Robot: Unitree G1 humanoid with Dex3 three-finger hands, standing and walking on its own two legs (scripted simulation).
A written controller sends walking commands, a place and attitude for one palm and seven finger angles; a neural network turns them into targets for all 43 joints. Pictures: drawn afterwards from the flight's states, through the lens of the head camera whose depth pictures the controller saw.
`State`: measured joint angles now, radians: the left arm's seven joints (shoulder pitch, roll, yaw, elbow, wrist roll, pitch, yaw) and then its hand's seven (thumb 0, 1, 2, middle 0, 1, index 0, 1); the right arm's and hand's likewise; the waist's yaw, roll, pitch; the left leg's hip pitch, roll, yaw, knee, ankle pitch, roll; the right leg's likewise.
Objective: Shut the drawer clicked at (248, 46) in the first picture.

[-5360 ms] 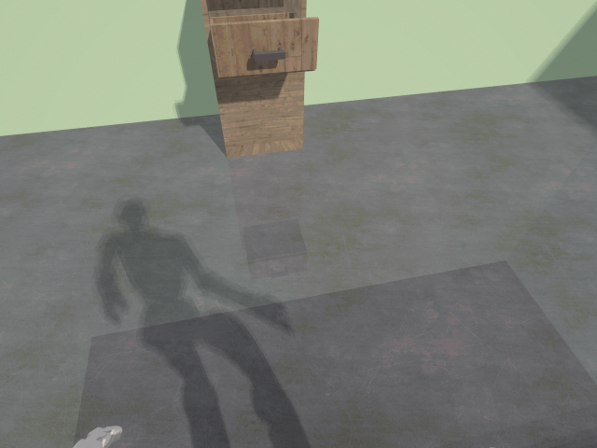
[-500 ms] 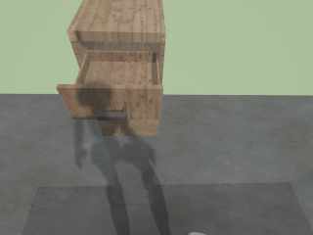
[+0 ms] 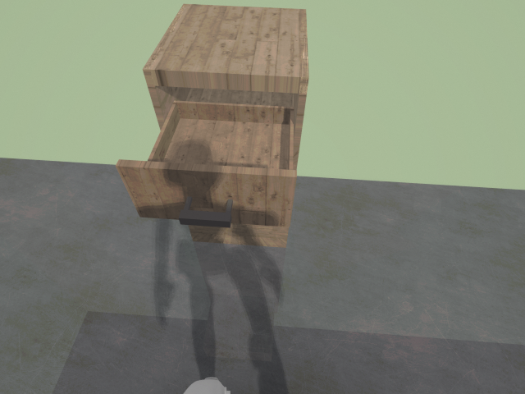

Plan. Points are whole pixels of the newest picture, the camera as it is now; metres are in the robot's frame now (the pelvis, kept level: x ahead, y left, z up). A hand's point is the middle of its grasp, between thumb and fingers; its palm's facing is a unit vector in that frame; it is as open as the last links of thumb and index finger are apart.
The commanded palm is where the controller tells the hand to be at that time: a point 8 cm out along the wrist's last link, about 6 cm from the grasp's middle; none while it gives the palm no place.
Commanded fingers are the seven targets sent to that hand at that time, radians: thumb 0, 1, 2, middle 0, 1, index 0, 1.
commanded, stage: take the last steps up to it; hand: left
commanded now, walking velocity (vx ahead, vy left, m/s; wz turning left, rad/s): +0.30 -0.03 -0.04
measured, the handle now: (207, 210) +0.48 +0.17 -0.08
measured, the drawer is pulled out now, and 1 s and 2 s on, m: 0.30 0.30 0.30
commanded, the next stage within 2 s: come to a stop and stand still in 0.44 s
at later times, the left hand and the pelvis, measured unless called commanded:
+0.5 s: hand (180, 313) +0.28 +0.19 -0.16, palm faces -0.07 -0.97 -0.23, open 7.4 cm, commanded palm none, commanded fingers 0.00 0.90 0.90 -0.20 -0.30 -0.20 -0.30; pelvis +0.16 +0.01 +0.00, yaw -4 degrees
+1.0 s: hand (168, 330) +0.25 +0.21 -0.17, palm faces -0.01 -0.96 -0.29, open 7.3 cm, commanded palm none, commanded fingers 0.00 0.90 0.90 -0.20 -0.30 -0.20 -0.30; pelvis +0.19 +0.01 -0.01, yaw -3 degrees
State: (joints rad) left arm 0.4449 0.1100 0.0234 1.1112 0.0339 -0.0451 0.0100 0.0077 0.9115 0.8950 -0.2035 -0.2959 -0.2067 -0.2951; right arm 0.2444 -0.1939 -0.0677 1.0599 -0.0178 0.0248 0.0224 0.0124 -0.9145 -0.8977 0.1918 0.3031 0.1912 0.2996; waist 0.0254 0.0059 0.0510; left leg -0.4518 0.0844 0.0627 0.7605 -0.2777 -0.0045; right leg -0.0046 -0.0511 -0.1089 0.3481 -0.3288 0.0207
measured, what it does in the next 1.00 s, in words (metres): walks ahead: left foot, then right foot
